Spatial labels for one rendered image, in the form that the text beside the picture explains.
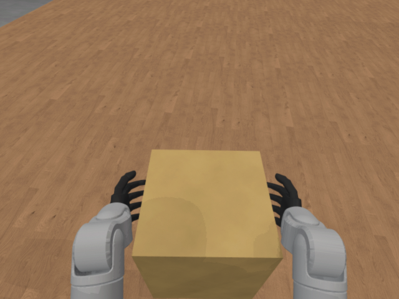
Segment robot left forearm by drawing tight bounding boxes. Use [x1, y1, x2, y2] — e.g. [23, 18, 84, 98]
[70, 202, 133, 299]

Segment robot right hand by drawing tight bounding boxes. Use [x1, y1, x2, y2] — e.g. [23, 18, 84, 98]
[267, 173, 302, 227]

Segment robot left hand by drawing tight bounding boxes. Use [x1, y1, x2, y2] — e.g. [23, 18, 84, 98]
[110, 171, 146, 222]

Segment carton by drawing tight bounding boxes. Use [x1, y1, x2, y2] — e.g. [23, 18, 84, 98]
[132, 149, 283, 299]

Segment robot right forearm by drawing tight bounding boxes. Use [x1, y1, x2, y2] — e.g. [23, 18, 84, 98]
[281, 206, 347, 299]

